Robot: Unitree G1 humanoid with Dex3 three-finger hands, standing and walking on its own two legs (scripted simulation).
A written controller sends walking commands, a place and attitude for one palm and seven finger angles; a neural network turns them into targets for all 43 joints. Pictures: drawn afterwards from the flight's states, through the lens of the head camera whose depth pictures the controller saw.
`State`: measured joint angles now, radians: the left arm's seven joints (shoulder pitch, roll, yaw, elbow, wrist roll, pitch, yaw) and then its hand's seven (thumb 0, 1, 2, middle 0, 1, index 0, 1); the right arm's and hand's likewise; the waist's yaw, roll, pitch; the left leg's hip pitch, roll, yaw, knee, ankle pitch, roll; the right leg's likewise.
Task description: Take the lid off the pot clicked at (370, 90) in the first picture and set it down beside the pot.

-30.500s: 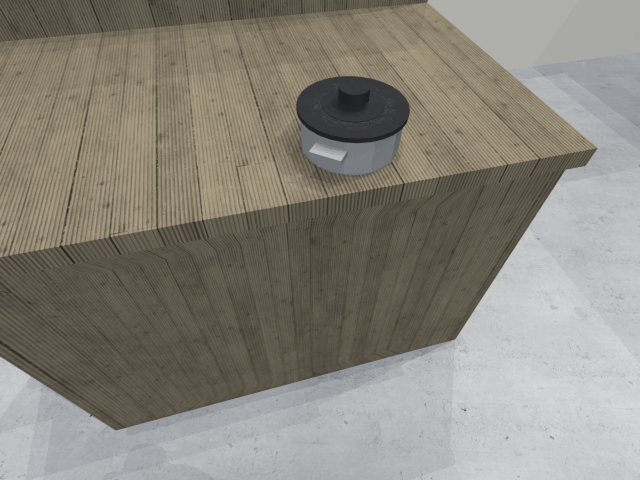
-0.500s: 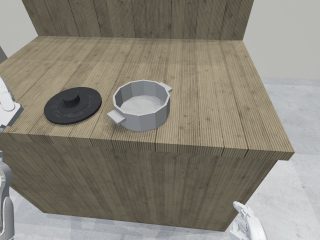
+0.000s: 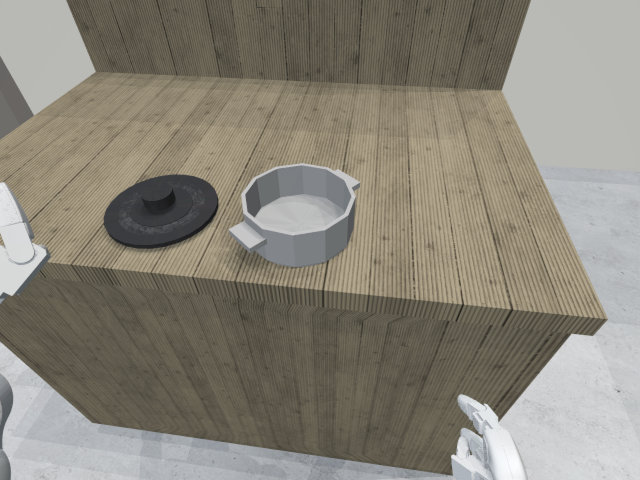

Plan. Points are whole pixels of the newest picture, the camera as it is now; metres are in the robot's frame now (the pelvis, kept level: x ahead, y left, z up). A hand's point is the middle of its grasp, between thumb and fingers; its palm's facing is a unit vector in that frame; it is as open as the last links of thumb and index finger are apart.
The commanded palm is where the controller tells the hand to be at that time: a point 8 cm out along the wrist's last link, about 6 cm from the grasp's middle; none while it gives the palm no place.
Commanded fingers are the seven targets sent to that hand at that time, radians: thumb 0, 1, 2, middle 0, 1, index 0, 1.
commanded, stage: step back with the hand held close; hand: left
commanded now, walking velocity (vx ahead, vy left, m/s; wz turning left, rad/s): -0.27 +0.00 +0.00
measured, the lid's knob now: (158, 196) +0.47 +0.34 +0.09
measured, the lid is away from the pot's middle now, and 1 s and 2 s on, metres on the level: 0.23 0.23 0.23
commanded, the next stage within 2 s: stop stepping back and stand still in 1.46 s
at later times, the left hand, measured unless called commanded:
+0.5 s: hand (14, 305) +0.14 +0.23 +0.27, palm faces +0.49 -0.74 -0.46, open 7.4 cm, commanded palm +0.08 +0.29 +0.27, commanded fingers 0.00 0.90 0.90 -0.20 -0.30 -0.20 -0.30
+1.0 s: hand out of the picture +0.08 +0.23 +0.28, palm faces +0.59 -0.72 -0.36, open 7.4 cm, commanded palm +0.02 +0.28 +0.27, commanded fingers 0.00 0.90 0.90 -0.20 -0.30 -0.20 -0.30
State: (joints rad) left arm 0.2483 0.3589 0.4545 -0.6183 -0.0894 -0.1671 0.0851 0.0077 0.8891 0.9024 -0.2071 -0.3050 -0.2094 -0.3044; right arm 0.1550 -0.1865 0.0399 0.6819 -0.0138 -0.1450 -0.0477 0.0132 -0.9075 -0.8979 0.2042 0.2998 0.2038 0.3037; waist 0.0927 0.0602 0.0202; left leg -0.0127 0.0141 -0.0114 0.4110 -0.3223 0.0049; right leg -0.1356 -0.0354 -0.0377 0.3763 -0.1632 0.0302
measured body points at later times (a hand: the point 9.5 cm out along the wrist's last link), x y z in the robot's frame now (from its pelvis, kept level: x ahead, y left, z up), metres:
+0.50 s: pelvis -0.05 +0.01 -0.01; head -0.04 +0.01 +0.44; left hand +0.11 +0.27 +0.29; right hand +0.12 -0.23 -0.09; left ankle -0.06 +0.11 -0.74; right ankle +0.03 -0.14 -0.74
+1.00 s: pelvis -0.10 +0.00 -0.03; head -0.10 +0.01 +0.42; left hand +0.04 +0.27 +0.29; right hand +0.06 -0.24 -0.11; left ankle -0.06 +0.11 -0.74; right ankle +0.03 -0.14 -0.74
